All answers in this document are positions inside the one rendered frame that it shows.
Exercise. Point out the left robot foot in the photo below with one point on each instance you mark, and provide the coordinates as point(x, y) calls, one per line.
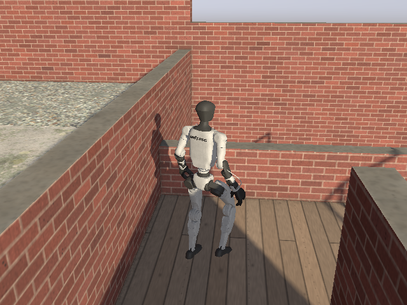
point(190, 254)

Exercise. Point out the left robot upper arm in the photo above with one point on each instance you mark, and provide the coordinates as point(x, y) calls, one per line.
point(183, 141)

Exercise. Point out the right robot upper arm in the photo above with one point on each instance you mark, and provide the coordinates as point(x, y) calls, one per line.
point(220, 140)

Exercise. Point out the right robot shin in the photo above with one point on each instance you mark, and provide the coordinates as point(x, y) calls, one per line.
point(226, 227)

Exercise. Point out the robot left hand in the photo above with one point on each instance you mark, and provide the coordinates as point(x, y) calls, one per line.
point(185, 170)

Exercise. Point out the left robot forearm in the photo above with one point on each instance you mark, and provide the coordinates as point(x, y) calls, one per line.
point(181, 162)

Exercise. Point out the right robot forearm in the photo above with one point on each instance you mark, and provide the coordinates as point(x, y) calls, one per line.
point(230, 180)

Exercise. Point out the robot right hand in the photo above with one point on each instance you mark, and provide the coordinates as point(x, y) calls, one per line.
point(240, 195)

